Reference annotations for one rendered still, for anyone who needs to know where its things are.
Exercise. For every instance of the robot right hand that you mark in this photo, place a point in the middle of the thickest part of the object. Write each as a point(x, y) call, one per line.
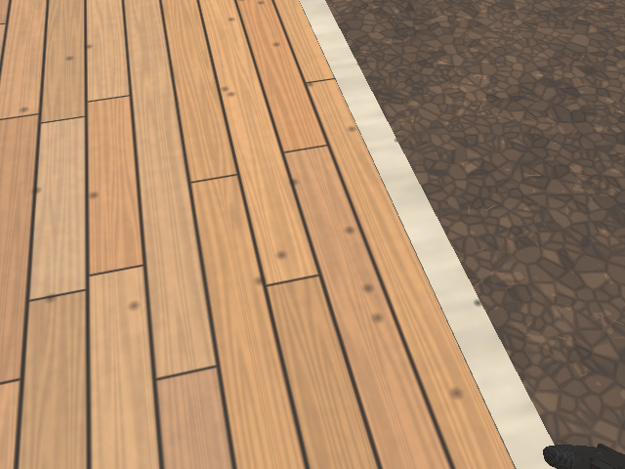
point(583, 457)

